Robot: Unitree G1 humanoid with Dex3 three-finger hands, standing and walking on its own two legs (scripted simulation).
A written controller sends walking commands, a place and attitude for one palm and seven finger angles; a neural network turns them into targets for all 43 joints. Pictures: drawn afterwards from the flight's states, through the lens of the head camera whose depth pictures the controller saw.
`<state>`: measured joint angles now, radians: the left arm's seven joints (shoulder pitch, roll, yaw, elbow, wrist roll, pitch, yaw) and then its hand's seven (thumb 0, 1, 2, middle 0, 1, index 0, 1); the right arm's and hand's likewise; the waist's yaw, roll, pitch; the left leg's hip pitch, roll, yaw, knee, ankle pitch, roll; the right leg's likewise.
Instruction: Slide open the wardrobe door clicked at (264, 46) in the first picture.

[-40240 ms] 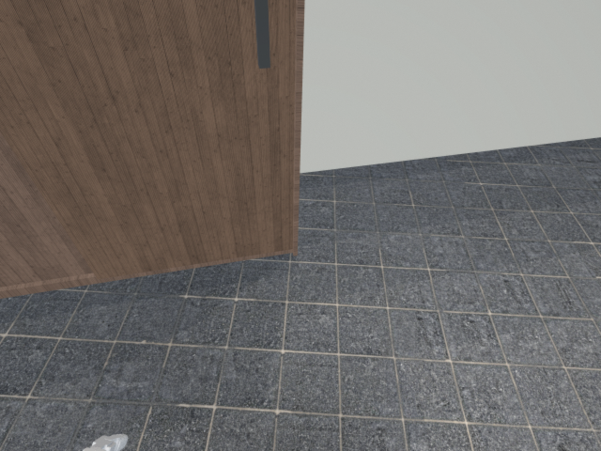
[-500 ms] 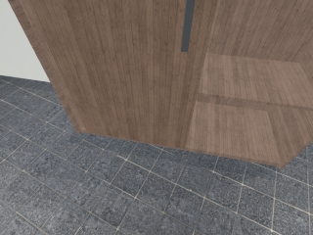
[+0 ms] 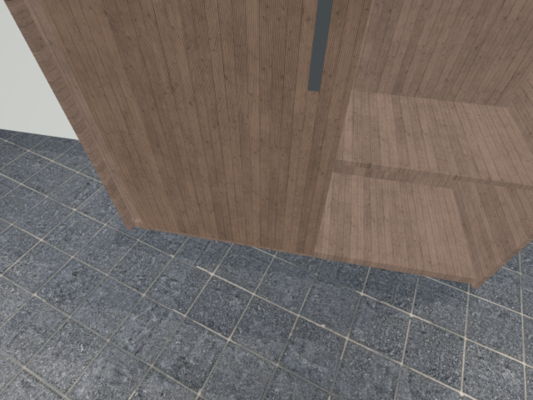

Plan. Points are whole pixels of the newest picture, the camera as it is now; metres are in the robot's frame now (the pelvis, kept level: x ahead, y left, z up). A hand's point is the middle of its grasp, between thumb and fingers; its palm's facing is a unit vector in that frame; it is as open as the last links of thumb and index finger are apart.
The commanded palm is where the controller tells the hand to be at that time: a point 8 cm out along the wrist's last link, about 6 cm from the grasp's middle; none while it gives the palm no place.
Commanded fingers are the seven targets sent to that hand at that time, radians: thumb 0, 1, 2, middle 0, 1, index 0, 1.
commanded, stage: look to check the result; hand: right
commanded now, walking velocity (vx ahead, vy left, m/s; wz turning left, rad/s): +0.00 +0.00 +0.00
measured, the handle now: (323, 16) +0.78 -0.07 +0.23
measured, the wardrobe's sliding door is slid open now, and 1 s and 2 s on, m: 0.67 0.67 0.67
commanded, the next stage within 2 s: stand and wait in 0.08 s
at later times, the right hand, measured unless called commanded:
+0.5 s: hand out of the picture +0.08 -0.23 -0.16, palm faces -0.02 +0.95 -0.31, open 7.4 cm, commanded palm none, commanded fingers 0.00 -0.90 -0.90 0.20 0.30 0.20 0.30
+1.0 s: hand out of the picture +0.09 -0.21 -0.16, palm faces -0.03 +0.95 -0.31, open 7.4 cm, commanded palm none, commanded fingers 0.00 -0.90 -0.90 0.20 0.30 0.20 0.30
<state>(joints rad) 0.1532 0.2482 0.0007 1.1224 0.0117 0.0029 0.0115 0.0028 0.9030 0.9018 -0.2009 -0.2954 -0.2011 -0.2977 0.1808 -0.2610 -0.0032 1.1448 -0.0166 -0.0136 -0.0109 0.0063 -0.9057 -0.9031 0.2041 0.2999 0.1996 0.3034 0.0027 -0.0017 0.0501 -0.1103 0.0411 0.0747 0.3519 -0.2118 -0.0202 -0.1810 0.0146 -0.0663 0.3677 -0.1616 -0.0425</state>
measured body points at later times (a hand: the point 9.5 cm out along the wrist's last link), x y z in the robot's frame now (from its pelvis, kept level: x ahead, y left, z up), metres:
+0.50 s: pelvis +0.02 +0.01 +0.00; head +0.03 +0.01 +0.45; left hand +0.09 +0.29 -0.14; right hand +0.09 -0.28 -0.14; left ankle -0.01 +0.13 -0.75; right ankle +0.03 -0.09 -0.75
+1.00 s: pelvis +0.02 +0.02 +0.00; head +0.04 +0.02 +0.45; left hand +0.10 +0.31 -0.13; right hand +0.09 -0.26 -0.14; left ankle -0.01 +0.13 -0.75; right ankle +0.03 -0.09 -0.75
